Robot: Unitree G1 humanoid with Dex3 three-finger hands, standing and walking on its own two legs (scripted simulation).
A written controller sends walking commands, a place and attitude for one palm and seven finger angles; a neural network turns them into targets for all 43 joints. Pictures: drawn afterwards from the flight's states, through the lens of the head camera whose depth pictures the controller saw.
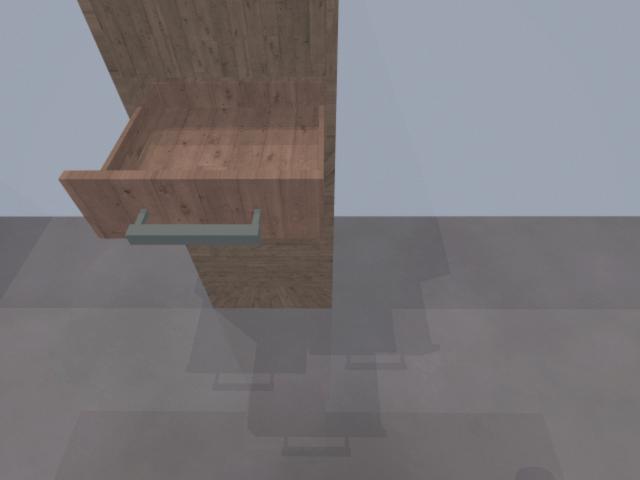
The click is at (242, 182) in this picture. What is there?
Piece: drawer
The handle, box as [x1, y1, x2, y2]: [125, 209, 261, 244]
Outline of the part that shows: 125,234 130,244 259,244 259,220 261,213 260,209 254,209 251,224 145,224 144,223 148,215 148,212 146,209 141,209 135,223 129,225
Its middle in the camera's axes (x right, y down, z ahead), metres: -0.19 -0.02 +0.60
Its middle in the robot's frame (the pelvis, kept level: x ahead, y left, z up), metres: +0.46 +0.22 +0.03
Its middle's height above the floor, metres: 0.82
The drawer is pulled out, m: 0.29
